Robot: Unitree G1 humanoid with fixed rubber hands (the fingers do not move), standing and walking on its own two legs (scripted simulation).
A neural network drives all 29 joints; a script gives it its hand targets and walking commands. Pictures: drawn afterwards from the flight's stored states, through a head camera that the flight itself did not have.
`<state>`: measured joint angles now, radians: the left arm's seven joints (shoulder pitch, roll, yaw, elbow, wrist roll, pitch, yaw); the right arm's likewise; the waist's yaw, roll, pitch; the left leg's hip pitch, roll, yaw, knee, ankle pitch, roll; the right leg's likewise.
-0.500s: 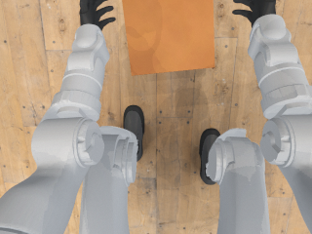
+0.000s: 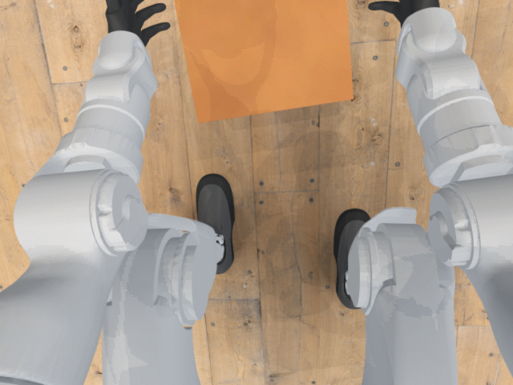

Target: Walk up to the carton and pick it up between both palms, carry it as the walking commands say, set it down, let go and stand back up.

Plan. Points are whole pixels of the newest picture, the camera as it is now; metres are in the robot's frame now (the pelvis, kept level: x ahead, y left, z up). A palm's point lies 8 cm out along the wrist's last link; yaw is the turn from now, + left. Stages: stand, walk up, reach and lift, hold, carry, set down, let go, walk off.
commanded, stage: reach and lift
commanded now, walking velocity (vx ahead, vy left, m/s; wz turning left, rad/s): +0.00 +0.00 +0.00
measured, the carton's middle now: (265, 40) +0.51 +0.06 -0.29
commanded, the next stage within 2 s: none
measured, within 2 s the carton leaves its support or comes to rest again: leaves its support in 1.46 s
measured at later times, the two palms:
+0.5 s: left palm (131, 30) +0.50 +0.22 -0.20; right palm (406, 8) +0.54 -0.10 -0.21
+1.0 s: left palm (140, 21) +0.51 +0.21 -0.20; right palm (394, 8) +0.54 -0.09 -0.21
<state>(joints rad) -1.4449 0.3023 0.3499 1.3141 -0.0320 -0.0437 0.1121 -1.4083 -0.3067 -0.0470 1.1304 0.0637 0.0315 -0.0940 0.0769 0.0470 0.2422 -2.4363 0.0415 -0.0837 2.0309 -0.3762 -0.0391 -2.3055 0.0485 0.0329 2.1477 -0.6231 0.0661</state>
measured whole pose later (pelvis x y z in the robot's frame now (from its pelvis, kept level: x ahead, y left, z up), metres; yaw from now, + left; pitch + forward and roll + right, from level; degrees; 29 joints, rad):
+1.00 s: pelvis +0.00 +0.00 +0.00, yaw +0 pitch +44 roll -2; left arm -1.48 0.28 0.35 1.25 -0.03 0.01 0.07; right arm -1.44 -0.26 -0.11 1.09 0.06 0.07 -0.02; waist 0.08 0.04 0.28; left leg -2.42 0.04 -0.08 2.03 -0.38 -0.04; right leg -2.29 0.05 0.03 2.15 -0.62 0.07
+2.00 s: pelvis -0.01 +0.00 +0.00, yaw +0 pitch +36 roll -2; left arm -1.49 0.25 0.35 0.99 -0.03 0.23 0.10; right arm -1.44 -0.26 -0.16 0.87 0.06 0.29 -0.07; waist 0.08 0.00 0.33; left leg -2.31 0.03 -0.09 2.05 -0.38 -0.04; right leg -2.18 0.05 0.03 2.16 -0.62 0.07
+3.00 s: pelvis -0.04 +0.00 +0.06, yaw +1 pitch +23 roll -2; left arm -1.40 0.11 0.35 0.63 -0.03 0.36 0.37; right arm -1.38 -0.13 -0.27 0.64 -0.03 0.44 -0.24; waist 0.08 -0.04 0.53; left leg -1.95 0.00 -0.09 1.90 -0.36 -0.06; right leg -1.84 0.06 0.04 2.02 -0.59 0.04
